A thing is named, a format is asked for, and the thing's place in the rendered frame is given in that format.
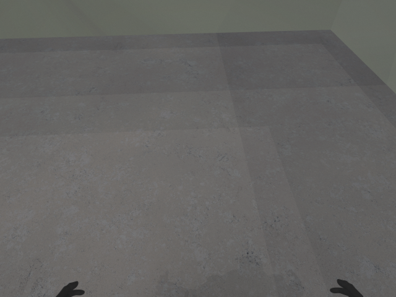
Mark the robot left hand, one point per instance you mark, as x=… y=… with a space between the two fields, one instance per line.
x=68 y=290

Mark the robot right hand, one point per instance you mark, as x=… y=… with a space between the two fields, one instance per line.
x=347 y=289

